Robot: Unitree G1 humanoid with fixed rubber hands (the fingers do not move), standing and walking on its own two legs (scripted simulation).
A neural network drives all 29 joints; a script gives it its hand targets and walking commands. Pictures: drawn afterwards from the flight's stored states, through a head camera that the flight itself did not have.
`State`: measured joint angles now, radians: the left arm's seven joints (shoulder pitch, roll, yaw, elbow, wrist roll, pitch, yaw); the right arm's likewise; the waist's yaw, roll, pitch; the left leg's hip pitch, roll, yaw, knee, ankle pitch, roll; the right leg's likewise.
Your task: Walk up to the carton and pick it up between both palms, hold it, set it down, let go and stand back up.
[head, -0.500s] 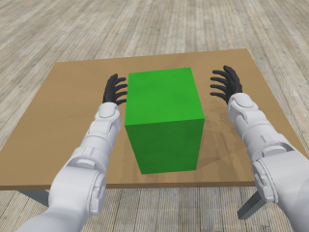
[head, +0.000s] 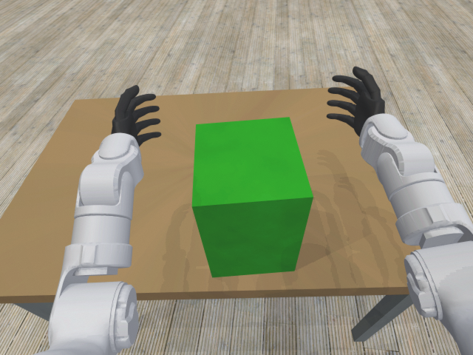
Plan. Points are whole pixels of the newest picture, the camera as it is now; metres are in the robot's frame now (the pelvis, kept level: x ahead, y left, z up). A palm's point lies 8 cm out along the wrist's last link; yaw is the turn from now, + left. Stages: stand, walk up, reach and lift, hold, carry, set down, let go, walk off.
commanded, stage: set down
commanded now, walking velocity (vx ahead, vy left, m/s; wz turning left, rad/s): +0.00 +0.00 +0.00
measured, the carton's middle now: (248, 202) +0.41 +0.00 +0.01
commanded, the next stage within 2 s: none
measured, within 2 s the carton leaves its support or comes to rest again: neither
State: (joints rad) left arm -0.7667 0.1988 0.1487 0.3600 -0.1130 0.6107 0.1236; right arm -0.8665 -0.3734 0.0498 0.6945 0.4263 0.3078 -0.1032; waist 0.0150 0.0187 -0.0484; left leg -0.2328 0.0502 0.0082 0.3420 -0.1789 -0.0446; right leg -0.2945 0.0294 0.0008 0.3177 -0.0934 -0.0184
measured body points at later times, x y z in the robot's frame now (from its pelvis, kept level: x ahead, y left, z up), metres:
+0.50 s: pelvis +0.00 +0.00 +0.00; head +0.00 +0.00 +0.45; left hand +0.37 +0.16 +0.12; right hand +0.38 -0.20 +0.11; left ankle -0.01 +0.15 -0.75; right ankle +0.04 -0.10 -0.75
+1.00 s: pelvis +0.00 +0.00 +0.00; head +0.00 +0.00 +0.45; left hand +0.29 +0.17 +0.05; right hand +0.31 -0.19 +0.04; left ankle -0.01 +0.15 -0.75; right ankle +0.04 -0.10 -0.75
